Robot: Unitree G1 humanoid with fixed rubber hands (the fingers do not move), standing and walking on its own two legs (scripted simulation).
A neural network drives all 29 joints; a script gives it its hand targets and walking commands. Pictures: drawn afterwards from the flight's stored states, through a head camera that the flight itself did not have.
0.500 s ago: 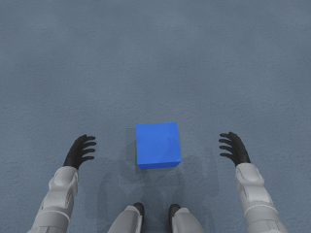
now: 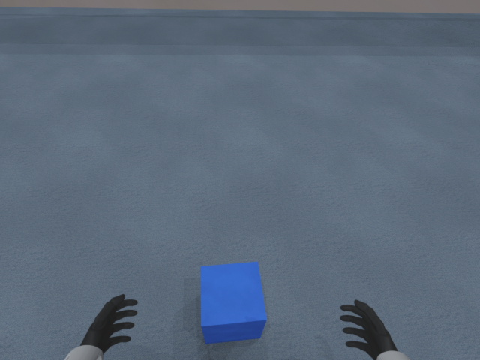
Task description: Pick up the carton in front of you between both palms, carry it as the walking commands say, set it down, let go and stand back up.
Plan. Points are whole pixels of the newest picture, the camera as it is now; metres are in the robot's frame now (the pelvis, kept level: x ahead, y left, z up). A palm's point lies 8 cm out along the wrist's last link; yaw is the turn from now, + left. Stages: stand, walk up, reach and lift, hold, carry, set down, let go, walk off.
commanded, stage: let go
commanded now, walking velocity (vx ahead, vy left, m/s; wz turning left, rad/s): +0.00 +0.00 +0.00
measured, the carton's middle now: (231, 303) +0.42 +0.01 -0.65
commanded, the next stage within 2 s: stand in 0.26 s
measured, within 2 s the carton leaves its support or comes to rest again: neither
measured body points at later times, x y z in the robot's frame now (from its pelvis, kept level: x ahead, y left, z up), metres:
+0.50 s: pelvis +0.03 +0.01 -0.01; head +0.03 +0.01 +0.44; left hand +0.15 +0.26 -0.11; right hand +0.13 -0.26 -0.10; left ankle -0.02 +0.12 -0.74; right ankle -0.02 -0.11 -0.74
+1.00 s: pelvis +0.05 +0.01 -0.01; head +0.05 +0.01 +0.44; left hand +0.13 +0.26 -0.14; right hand +0.08 -0.26 -0.14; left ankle -0.02 +0.12 -0.74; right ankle -0.02 -0.11 -0.74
